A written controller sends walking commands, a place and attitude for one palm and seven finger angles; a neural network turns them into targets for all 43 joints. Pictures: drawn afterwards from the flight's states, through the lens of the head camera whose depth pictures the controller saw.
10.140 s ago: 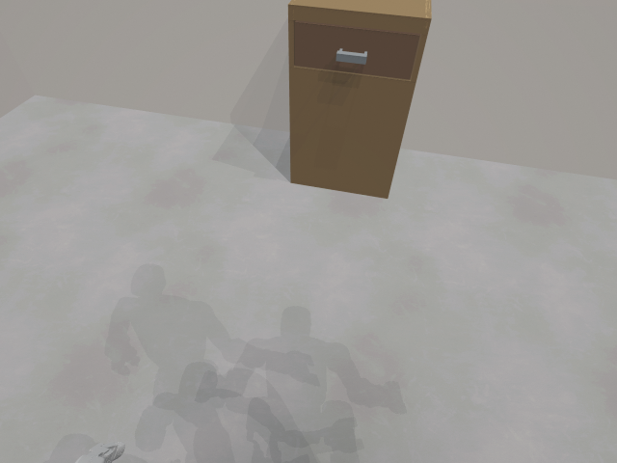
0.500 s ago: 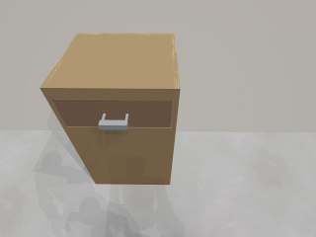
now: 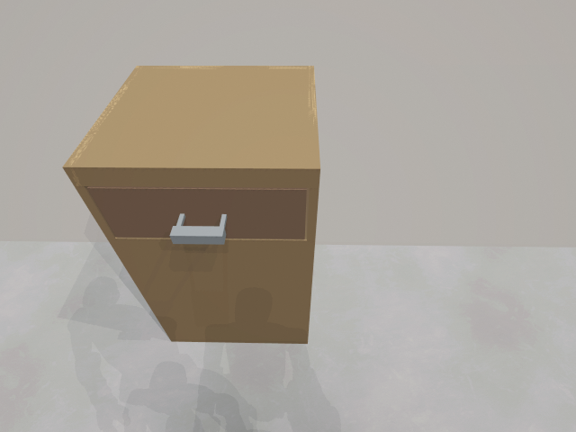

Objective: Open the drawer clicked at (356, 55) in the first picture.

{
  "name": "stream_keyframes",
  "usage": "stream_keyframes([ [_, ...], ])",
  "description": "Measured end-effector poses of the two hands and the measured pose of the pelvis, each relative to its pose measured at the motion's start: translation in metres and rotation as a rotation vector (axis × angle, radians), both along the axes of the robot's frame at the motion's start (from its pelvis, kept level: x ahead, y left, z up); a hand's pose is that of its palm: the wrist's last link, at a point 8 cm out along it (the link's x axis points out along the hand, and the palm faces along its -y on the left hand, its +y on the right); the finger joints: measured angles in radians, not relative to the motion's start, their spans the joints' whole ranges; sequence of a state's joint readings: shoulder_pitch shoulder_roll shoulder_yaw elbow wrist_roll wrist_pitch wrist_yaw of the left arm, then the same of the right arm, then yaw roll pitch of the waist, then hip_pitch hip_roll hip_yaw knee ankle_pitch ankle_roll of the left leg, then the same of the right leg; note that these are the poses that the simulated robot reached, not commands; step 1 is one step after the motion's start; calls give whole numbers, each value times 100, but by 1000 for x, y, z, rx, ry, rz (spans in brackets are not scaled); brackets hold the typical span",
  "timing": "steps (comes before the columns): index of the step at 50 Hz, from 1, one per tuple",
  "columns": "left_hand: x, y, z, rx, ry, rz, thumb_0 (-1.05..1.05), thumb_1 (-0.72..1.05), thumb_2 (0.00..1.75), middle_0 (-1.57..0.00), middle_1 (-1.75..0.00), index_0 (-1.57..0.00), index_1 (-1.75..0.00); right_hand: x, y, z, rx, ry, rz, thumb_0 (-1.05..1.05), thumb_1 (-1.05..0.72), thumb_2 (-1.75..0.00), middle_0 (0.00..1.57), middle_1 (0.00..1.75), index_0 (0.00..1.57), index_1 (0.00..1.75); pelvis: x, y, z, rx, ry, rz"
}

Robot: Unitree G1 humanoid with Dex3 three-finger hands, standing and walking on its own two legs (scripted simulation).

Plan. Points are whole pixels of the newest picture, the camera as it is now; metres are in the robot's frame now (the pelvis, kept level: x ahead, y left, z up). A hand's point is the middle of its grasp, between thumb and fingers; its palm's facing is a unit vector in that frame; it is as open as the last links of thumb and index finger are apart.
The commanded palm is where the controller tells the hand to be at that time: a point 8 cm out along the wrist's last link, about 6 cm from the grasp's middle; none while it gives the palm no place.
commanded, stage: come to a stop and stand still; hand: left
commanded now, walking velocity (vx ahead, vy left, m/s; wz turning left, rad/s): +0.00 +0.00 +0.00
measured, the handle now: (200, 226) +0.52 +0.23 -0.09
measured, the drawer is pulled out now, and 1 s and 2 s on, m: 0.00 0.00 0.00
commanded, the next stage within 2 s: look again from close up in 0.06 s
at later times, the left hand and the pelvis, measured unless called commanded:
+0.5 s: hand out of the picture +0.00 +0.20 -0.18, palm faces +0.04 -0.98 -0.21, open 7.4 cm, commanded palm none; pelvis +0.00 +0.03 -0.01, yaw +0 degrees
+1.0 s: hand out of the picture +0.13 +0.28 -0.05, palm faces -0.02 -0.74 -0.67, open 7.7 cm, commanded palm +0.08 +0.30 -0.04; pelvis -0.07 +0.10 -0.02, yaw +2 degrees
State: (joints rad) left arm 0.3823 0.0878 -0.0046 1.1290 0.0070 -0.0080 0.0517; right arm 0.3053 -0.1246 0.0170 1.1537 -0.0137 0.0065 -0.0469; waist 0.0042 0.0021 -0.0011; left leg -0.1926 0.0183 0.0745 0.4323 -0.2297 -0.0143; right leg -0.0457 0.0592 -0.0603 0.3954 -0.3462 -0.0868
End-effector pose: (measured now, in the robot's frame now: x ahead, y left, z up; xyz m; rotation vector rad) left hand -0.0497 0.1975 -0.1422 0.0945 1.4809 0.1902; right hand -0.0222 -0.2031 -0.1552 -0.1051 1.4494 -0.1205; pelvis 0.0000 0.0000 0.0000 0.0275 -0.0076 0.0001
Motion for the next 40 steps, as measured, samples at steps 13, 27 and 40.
stream_keyframes([
  [13, 2, 4, -1, 12, -9, -20, 0, 90, 90, -20, -30, -20, -30, 14, -13, -2, -19, -41, 25, 1, -92, -90, 20, 30, 20, 29, -1, -1, -5, -18, 18, 24],
  [27, 45, 57, -11, 30, -158, -60, 0, 90, 90, -20, -30, -20, -30, 52, 8, 13, -83, -202, 19, 1, -91, -90, 20, 30, 20, 29, -6, 33, -8, -27, -22, -9],
  [40, 28, 99, -10, 5, -146, -80, 0, 91, 90, -20, -30, -20, -30, 13, 48, 21, -90, -143, 35, 1, -92, -90, 20, 30, 20, 29, -28, 75, -3, -43, -13, -10],
])
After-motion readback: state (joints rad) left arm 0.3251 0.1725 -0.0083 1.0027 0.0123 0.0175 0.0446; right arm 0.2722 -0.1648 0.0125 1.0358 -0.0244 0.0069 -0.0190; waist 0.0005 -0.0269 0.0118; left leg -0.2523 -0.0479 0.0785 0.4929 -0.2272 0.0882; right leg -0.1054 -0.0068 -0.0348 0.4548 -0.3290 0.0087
